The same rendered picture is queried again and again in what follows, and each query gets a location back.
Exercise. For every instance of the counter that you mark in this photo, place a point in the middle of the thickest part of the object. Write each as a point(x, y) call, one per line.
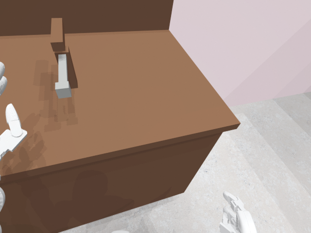
point(141, 120)

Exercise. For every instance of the robot left hand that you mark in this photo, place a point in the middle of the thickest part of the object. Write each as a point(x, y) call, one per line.
point(10, 139)

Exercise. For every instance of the tap lever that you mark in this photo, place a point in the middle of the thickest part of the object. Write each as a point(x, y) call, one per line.
point(62, 87)

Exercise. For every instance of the robot right hand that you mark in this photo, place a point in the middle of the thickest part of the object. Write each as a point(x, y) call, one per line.
point(241, 222)

